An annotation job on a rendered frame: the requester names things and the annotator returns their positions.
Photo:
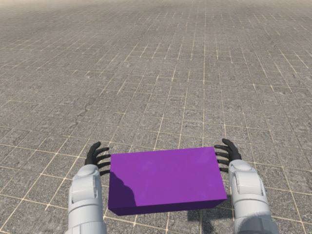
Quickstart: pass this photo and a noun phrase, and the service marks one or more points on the carton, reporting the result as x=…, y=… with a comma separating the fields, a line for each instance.
x=165, y=181

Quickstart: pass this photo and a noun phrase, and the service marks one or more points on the robot right hand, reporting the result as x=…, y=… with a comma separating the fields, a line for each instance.
x=231, y=155

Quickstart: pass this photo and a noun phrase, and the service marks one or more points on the robot left hand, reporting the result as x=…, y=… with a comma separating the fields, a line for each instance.
x=93, y=159

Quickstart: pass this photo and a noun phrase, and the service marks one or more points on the right robot forearm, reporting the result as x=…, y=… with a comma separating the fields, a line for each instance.
x=251, y=207

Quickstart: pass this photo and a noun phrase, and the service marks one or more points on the left robot forearm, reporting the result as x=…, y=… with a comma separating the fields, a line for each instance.
x=85, y=215

